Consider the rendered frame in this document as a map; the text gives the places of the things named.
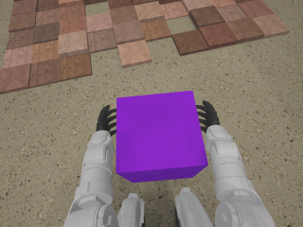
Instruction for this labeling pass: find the carton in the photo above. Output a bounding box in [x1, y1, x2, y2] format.
[116, 90, 208, 183]

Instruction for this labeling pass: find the robot right forearm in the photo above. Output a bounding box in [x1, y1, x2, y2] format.
[205, 125, 268, 211]

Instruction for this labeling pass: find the right robot shin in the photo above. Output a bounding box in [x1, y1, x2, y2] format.
[179, 187, 197, 227]

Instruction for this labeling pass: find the robot right hand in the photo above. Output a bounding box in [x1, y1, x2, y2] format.
[196, 100, 220, 133]

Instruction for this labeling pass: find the robot left hand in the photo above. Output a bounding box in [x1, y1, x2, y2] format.
[96, 105, 116, 136]

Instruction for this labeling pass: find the robot right upper arm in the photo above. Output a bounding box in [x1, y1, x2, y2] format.
[215, 200, 275, 227]

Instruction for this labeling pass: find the robot left thigh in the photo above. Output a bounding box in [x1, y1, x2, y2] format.
[117, 197, 145, 227]

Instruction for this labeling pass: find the robot left upper arm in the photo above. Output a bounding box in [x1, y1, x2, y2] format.
[63, 203, 119, 227]

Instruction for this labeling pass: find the robot left forearm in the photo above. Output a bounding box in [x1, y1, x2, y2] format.
[66, 130, 115, 218]

